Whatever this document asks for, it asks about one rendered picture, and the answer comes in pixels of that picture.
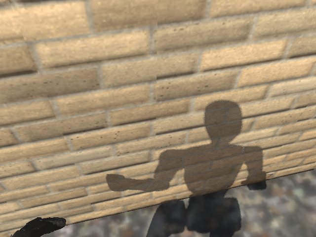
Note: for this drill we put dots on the robot left hand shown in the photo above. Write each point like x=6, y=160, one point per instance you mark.
x=39, y=227

